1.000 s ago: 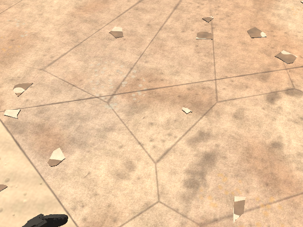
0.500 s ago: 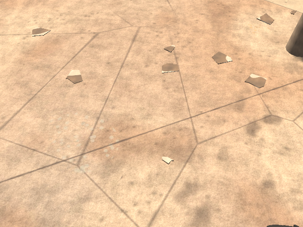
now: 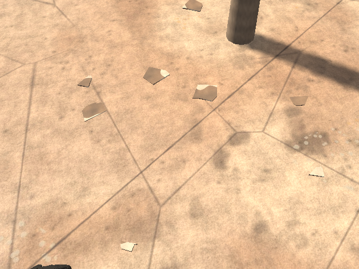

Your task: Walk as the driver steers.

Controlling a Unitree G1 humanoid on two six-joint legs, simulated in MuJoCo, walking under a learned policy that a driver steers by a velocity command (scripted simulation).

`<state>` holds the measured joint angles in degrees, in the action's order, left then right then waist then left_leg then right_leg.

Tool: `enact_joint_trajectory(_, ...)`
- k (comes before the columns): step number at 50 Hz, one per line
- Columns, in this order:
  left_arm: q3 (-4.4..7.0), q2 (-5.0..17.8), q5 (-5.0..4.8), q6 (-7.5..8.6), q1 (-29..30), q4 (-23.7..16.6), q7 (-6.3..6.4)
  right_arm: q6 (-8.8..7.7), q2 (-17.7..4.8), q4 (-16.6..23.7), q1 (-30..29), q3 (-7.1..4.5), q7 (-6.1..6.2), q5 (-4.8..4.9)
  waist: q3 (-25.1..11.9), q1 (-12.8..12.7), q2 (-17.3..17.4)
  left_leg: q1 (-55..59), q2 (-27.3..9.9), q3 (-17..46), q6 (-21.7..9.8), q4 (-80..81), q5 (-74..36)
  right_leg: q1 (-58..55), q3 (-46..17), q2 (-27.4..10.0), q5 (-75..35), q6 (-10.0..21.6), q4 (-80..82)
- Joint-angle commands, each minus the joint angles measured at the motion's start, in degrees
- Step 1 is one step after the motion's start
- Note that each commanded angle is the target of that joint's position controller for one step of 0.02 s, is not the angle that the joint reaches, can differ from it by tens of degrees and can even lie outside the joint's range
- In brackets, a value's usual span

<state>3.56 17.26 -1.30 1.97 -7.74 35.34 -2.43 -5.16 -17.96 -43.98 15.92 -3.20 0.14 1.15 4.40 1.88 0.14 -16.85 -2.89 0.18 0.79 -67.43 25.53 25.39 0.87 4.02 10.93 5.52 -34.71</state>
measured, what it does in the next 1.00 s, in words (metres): walks ahead, turning left: left foot, then right foot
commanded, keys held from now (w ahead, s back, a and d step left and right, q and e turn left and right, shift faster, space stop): w+e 0.10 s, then w+q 0.90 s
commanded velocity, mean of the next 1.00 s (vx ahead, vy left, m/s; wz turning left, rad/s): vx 0.50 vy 0.00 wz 0.20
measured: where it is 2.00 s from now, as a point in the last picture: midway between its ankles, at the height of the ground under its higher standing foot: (112, 132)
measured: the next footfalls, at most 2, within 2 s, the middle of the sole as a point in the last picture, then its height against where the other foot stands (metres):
left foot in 0.44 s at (150, 268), level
right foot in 0.92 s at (193, 190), level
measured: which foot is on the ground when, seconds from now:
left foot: up 0.00-0.42, down 0.44-0.94, up 0.96-1.00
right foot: down 0.00-0.46, up 0.48-0.90, down 0.92-1.00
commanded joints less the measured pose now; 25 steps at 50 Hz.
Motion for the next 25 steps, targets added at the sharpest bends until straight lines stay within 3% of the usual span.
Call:
enact_joint_trajectory(1, 2.33, 7.43, 0.42, 1.35, -5.93, -2.3, 0.6, -2.8, -8.0, 7.08, -3.69, -1.62, 0.34, -1.37, -8.63, -2.88, -1.16, -24.19, -3.63, 4.98, -0.3, -0.12, -6.4, -24.94, -26.31, -15.56, -4.85, 11.44, 18.91)
enact_joint_trajectory(2, 2.02, 6.88, 0.99, 1.38, -4.37, -2.88, 0.83, -2.13, -8.0, 6.85, -2.66, -1.77, 0.22, -1.73, -7.84, -1.26, -2.51, -20.94, -4.2, 5.13, 0.21, 1.28, -8.0, -20.65, -24.45, -14.3, -8.32, 11.35, 20.23)
enact_joint_trajectory(5, 2.24, 7.56, 0.78, 1.81, -5.04, -1.51, 1.7, -0.67, -5.75, 6.85, -3.05, -1.24, 0.27, -2.28, -6.53, -0.57, -2.34, -18.64, -3.51, 3.48, 2.65, 7.48, -11.28, -13.96, -19.8, -12.52, -16.06, 11.95, 21.72)
enact_joint_trajectory(10, 1.51, 7.24, 0.78, 1.96, -8.9, 2.24, 2.61, -0.74, -1.94, 7.59, -11.51, 0.61, -0.84, -1.4, -4.24, -4.96, -4.31, -15.39, -2.29, 1.06, 2.79, 27.53, -32.23, -12.51, -10.39, -9.52, -13.79, 7.33, 22.44)
enact_joint_trajectory(13, 1.55, 8.6, 0.75, 2.31, -12.03, 4.47, 2.31, -1.04, -2.73, 8.82, -16.02, 0.65, -1.7, -0.26, -2.1, -7.35, -4.14, -16.25, -1.66, 1.06, 0.87, 32.89, -35.23, -16.7, -11.57, -12.84, -8.98, 7.21, 23.18)
enact_joint_trajectory(16, 1.73, 9.09, 0.84, 1.94, -14.03, 6.66, 2.32, -1.15, -3.46, 10.46, -18.51, 0.51, -2.76, -0.04, -0.17, -7.87, -3.6, -22.09, -1.19, 1.51, -2.0, 35.62, -28.94, -25.8, -11.86, -16.64, -12.84, 6.61, 21.04)
enact_joint_trajectory(19, 2.07, 9.95, 0.85, 1.23, -12.95, 7.48, 2.78, -0.96, -4.21, 10.64, -15.44, 0.14, -3.58, -0.05, -1.91, -5.45, -4.3, -18.5, 1.21, 0.19, -4.96, 36.76, -20.72, -30.5, -9.16, -17.55, -28.08, 4.53, 15.99)
enact_joint_trajectory(20, 2.16, 10.42, 1.01, 0.96, -11.95, 7.24, 2.97, -0.81, -5.36, 9.78, -11.44, -0.52, -3.48, -0.24, -5.03, -3.2, -4.75, -12.05, 3.43, -1.76, -6.15, 36.79, -19.42, -30.47, -7.38, -16.5, -39.17, 3.59, 11.18)
enact_joint_trajectory(21, 1.91, 10.04, 1.19, 0.54, -10.9, 6.8, 3.25, -0.67, -7.14, 7.78, -3.84, -1.72, -3.16, -0.49, -9.96, 0.92, -3.48, -1.31, 5.64, -3.41, -7.78, 38.25, -21.75, -28.44, -4.38, -13.92, -47.13, 2.1, 1.4)
enact_joint_trajectory(22, 1.14, 8.64, 2.11, 0.58, -11.19, 5.47, 3.78, -0.43, -10.36, 6.53, 4.78, -2.79, -2.73, -0.6, -16.49, 4.28, 0.29, 14.74, -0.75, 6.06, -10.97, 36.94, -26.02, -18.12, -2.23, -11.74, -37.29, -0.05, -13.39)
enact_joint_trajectory(23, -0.47, 3.45, 2.47, 1.85, -17.72, 3.89, 3.19, -0.37, -15.49, 6.26, 8.31, -4.06, -2.74, -0.71, -22.75, 1.29, 14.54, 34.87, -13.87, 35.41, -21.72, 41.66, -16.4, 5.76, -0.49, -0.39, 0.11, -5.33, -35.94)
enact_joint_trajectory(24, -0.45, 5.89, 2.06, 3.34, -15.27, 4.29, 2.44, -0.11, -10.2, 5.92, 9.85, -2.84, -2.81, 0.32, -24.85, 3.33, 12.76, 39.27, -15.29, 46.24, -21.72, 48.83, -7.6, 14.44, -8.04, 0.04, 19.22, -5.19, -40.76)
enact_joint_trajectory(25, 0.25, 8.56, 0.04, 4.41, -9.73, 2.6, 1.64, 0.21, -8.24, 6.64, 6.4, -2.2, -2.38, 0.07, -16.33, 3.68, 8.63, 33.1, -14.21, 38.79, -19.06, 49.98, -5.51, 19.03, -8.9, -3.23, 15.66, -4.6, -41.94)
Keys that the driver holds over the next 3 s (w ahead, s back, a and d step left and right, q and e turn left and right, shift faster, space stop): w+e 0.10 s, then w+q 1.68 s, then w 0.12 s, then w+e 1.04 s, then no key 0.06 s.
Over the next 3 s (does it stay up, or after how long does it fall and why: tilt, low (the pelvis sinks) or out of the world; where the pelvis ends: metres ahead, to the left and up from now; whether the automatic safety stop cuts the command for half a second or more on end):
stays up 1.47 0.62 0.01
